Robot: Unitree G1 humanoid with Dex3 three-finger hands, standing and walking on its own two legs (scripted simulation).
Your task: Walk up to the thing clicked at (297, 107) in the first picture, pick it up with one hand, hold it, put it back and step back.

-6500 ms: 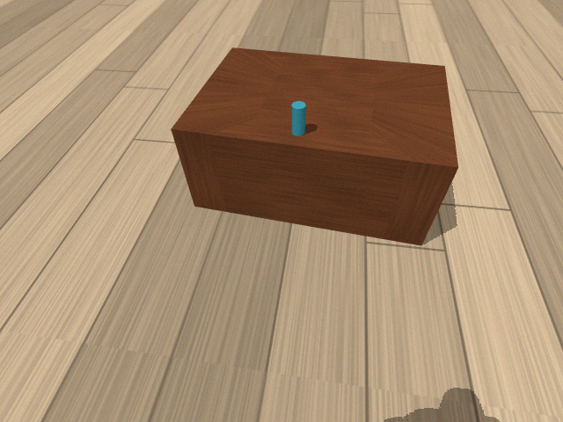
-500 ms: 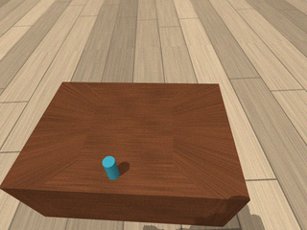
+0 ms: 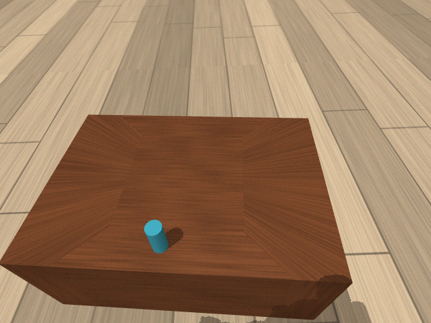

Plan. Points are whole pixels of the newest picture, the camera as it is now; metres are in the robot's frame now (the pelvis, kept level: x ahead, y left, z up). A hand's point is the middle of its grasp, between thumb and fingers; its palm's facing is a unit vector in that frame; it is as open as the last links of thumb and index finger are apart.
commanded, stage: stand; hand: left
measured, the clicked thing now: (156, 237) +0.43 +0.21 -0.28
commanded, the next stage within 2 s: go down in 0.14 s
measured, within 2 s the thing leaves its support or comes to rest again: neither
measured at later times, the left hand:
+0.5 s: hand out of the picture +0.15 +0.25 -0.15, palm faces +0.05 -0.95 -0.32, open 11.3 cm
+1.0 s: hand out of the picture +0.16 +0.27 -0.14, palm faces +0.06 -0.95 -0.32, open 17.4 cm
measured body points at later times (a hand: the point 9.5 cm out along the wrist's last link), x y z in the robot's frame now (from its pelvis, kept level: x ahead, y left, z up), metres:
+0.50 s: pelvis -0.02 +0.01 -0.02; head +0.04 +0.00 +0.43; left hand +0.15 +0.30 -0.13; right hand +0.16 -0.28 -0.12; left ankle -0.04 +0.13 -0.75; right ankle +0.01 -0.12 -0.75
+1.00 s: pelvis +0.00 +0.02 -0.03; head +0.04 +0.02 +0.42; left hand +0.15 +0.32 -0.12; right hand +0.16 -0.26 -0.11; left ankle -0.04 +0.13 -0.75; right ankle +0.01 -0.12 -0.75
